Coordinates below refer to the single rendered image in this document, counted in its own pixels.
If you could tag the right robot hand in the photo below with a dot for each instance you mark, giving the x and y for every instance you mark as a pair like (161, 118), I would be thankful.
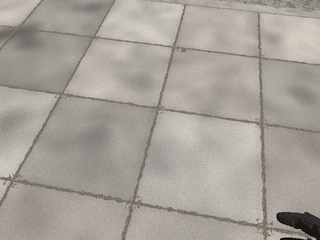
(307, 222)

